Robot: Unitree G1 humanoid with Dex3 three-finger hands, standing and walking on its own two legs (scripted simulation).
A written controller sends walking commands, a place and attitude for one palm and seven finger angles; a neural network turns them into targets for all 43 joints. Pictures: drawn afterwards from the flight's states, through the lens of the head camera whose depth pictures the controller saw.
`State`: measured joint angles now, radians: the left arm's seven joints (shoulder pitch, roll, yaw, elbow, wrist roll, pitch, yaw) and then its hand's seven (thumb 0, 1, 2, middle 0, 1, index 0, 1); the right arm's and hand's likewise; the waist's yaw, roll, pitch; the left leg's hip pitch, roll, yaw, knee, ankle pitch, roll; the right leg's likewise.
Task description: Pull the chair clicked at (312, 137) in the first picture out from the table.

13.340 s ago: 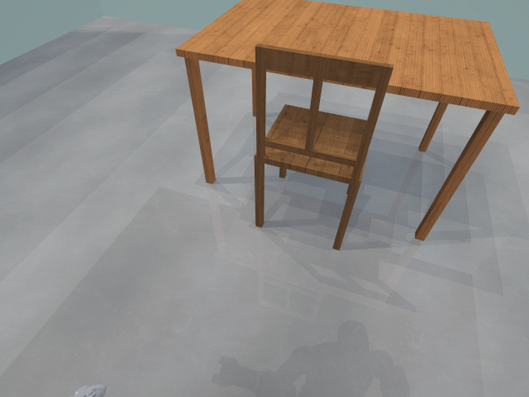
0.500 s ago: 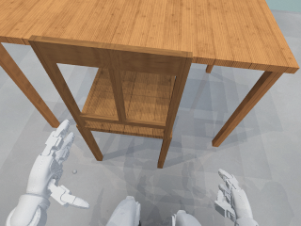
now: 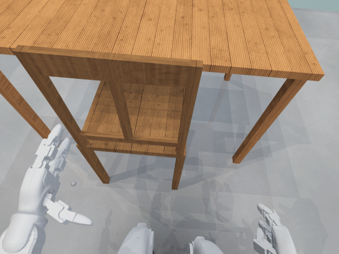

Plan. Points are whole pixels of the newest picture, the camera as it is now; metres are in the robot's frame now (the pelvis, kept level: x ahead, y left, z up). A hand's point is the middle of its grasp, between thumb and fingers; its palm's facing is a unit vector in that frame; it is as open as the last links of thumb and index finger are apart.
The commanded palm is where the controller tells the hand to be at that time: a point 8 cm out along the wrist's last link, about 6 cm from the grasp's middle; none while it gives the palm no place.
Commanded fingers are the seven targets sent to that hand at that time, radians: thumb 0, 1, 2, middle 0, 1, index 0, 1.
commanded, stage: raise the hand toward the chair's back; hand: left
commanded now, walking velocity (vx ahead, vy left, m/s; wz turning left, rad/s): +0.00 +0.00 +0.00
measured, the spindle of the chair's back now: (122, 113) +0.48 +0.17 -0.02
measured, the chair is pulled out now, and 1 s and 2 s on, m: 0.00 0.00 0.00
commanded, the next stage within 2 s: aim the fingers beside a spindle in 0.16 s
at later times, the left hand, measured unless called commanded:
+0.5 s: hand (88, 185) +0.25 +0.19 +0.04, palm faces -0.02 -1.00 -0.05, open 16.9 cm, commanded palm +0.23 +0.24 +0.04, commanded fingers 0.00 -0.50 0.30 -0.06 -0.08 -0.06 -0.08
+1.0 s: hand (100, 171) +0.29 +0.18 +0.02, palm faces -0.02 -1.00 -0.05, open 16.9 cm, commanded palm +0.27 +0.22 +0.02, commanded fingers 0.00 -0.50 0.30 -0.06 -0.08 -0.06 -0.08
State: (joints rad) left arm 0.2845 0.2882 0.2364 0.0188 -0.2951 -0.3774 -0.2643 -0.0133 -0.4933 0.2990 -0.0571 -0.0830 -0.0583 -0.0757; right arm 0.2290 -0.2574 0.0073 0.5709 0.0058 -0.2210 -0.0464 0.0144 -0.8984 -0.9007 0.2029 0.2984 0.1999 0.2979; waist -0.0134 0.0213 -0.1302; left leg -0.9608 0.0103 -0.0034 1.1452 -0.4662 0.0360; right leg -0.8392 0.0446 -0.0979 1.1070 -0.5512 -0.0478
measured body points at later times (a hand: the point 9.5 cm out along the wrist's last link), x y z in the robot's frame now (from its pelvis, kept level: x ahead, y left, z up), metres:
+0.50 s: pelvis -0.01 -0.02 -0.01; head +0.07 -0.01 +0.44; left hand +0.25 +0.24 +0.04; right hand +0.17 -0.26 -0.09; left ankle +0.05 +0.09 -0.65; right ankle -0.01 -0.10 -0.65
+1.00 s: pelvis -0.01 +0.00 -0.02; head +0.09 +0.01 +0.42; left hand +0.28 +0.23 +0.03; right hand +0.16 -0.24 -0.11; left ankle +0.05 +0.09 -0.65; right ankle -0.01 -0.10 -0.65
